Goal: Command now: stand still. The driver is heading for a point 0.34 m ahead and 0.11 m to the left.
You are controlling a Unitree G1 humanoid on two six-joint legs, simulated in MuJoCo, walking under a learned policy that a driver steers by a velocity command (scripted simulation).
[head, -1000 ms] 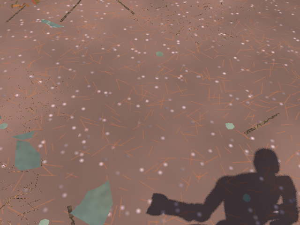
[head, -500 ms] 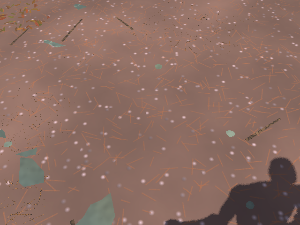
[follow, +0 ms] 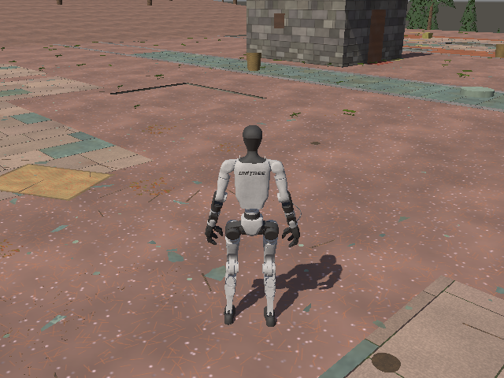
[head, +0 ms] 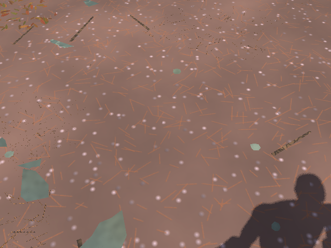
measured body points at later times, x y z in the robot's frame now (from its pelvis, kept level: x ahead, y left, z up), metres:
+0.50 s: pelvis +0.00 +0.01 +0.00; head +0.01 +0.01 +0.45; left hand +0.02 +0.26 -0.15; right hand +0.01 -0.24 -0.15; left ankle +0.00 +0.15 -0.74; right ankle -0.02 -0.12 -0.74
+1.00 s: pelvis +0.00 +0.01 +0.00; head +0.01 +0.01 +0.45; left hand -0.01 +0.25 -0.16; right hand -0.01 -0.23 -0.16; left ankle +0.00 +0.15 -0.74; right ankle -0.02 -0.12 -0.74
